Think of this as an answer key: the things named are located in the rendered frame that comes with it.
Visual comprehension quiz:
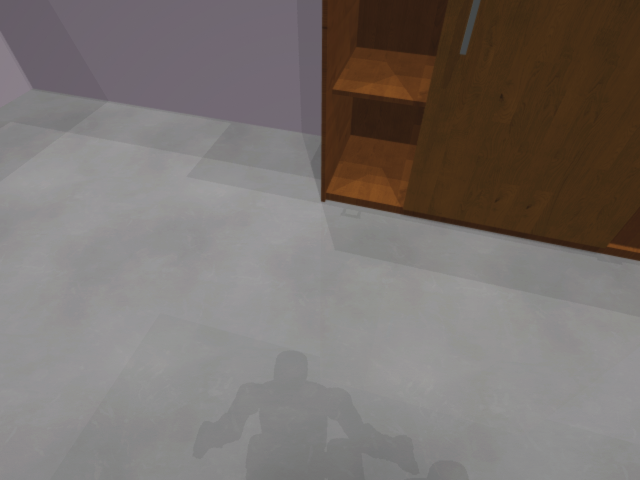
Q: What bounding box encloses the wardrobe door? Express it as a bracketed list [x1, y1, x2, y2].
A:
[403, 0, 640, 248]
[610, 207, 640, 248]

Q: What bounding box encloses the handle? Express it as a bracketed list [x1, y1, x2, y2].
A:
[460, 0, 481, 55]

